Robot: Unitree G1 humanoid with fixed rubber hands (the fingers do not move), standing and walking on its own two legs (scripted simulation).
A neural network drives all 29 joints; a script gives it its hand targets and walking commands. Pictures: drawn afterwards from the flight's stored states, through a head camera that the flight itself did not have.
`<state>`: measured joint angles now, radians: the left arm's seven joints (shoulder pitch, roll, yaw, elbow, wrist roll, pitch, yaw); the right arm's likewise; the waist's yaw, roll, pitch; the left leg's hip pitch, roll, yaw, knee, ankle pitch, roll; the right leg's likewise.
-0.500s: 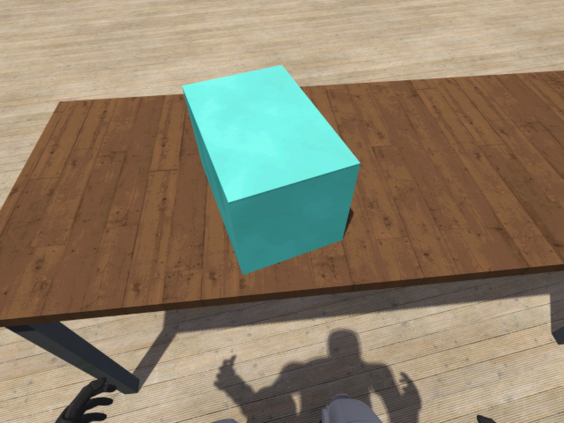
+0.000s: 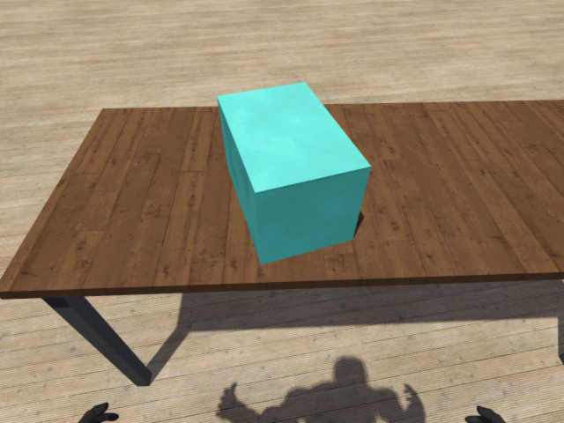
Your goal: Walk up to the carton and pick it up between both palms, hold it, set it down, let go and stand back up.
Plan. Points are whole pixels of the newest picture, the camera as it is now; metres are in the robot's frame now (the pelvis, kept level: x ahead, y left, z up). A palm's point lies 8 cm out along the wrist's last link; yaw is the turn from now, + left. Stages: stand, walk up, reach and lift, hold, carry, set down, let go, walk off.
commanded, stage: walk up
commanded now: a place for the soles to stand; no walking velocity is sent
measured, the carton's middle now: (284, 167) +0.59 +0.01 +0.03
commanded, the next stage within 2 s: reach and lift in 1.86 s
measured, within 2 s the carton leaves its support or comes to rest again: neither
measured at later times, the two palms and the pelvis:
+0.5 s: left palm out of the picture +0.07 +0.30 -0.08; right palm out of the picture +0.08 -0.30 -0.09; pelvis -0.02 +0.00 +0.02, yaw +1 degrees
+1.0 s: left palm out of the picture +0.11 +0.29 -0.09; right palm out of the picture +0.14 -0.31 -0.08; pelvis +0.03 -0.01 +0.03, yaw +2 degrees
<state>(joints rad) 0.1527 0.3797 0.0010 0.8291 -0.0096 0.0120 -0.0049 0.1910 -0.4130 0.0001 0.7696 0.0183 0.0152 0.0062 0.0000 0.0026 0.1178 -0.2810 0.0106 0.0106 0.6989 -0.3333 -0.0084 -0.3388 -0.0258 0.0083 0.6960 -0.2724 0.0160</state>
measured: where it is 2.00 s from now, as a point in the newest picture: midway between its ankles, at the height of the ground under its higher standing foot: outside the picture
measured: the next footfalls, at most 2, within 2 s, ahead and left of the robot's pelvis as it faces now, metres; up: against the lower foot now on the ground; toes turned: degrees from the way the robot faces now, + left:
none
